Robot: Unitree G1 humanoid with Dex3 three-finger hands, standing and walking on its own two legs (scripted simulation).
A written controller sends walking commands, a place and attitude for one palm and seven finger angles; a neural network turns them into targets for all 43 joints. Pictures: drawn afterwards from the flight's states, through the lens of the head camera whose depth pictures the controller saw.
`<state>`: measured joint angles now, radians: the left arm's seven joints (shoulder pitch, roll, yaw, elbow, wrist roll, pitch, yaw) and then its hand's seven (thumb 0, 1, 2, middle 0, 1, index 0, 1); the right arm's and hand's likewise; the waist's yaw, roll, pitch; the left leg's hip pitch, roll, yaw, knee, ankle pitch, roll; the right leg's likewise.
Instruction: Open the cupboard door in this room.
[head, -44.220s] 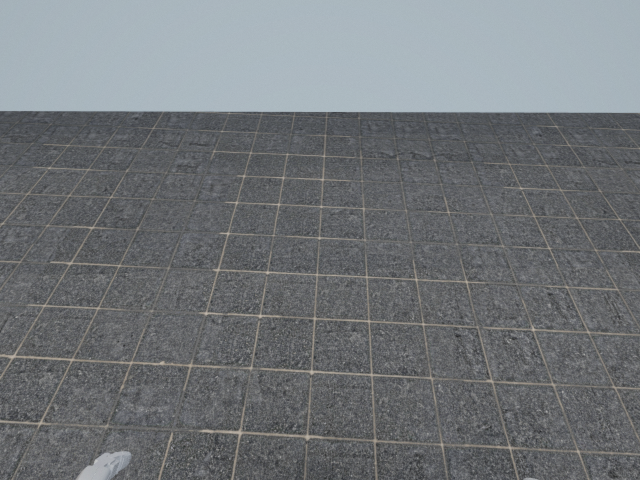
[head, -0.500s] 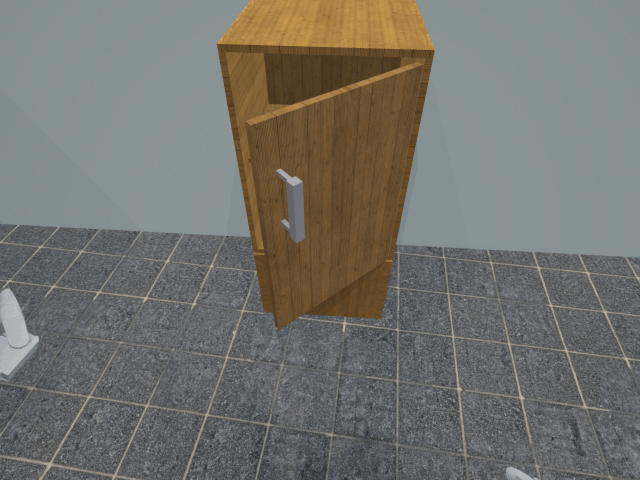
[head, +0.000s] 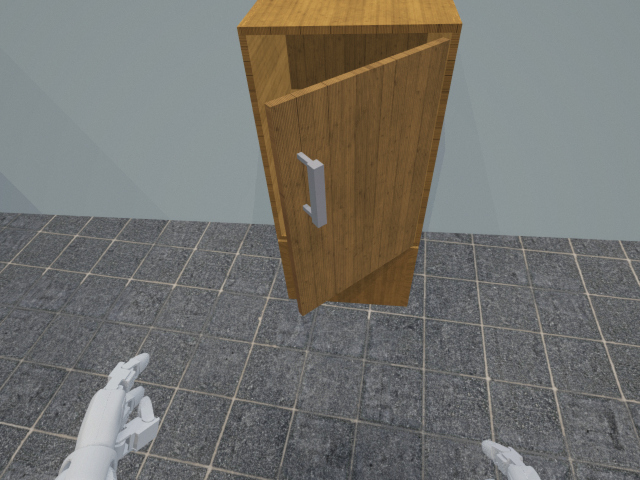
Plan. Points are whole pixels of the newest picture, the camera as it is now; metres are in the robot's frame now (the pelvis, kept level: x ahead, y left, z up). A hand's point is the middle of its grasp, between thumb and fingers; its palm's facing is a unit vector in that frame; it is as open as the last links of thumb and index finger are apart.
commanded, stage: let the arm hang, fingers relaxed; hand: left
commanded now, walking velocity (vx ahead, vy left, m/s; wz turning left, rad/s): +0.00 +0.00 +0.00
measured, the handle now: (311, 190) +0.60 +0.05 +0.02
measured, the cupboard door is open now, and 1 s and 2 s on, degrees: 43 43 43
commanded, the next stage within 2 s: look to check the result in 0.94 s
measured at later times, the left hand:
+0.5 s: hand out of the picture -0.03 +0.23 -0.16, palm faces +0.03 -0.97 -0.25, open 7.3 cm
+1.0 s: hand out of the picture -0.01 +0.20 -0.16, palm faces +0.03 -0.98 -0.17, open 7.4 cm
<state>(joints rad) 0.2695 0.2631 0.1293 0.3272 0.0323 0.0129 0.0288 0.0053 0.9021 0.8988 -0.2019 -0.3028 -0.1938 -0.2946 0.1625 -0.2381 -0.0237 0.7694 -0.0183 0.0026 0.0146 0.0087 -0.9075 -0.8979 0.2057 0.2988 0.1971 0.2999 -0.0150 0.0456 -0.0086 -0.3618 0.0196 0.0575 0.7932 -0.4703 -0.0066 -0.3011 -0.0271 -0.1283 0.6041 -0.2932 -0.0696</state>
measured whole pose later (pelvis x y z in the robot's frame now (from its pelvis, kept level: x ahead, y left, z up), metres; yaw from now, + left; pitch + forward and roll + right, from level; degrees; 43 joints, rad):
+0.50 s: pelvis -0.01 +0.03 +0.01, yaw -1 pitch -2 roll +0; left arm 0.32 0.18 0.02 1.14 0.01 0.01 0.03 0.00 0.92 0.90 -0.20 -0.30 -0.19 -0.29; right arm 0.29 -0.14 0.01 1.10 -0.03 0.01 -0.02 0.01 -0.91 -0.90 0.20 0.30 0.19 0.30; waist 0.00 0.04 0.04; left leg -0.18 -0.01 0.07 0.41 -0.19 0.03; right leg -0.19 -0.03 -0.11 0.41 -0.18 -0.02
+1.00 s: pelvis +0.00 +0.04 +0.01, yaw -2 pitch -2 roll +0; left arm 0.30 0.11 0.02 1.16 0.01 0.00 0.04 0.01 0.91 0.90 -0.20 -0.30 -0.20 -0.29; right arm 0.32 -0.11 0.00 1.15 -0.02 0.00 -0.03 0.00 -0.91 -0.90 0.20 0.30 0.19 0.30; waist 0.00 0.01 0.04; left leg -0.17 -0.03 0.09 0.39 -0.20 0.05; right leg -0.20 -0.04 -0.09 0.43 -0.19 0.00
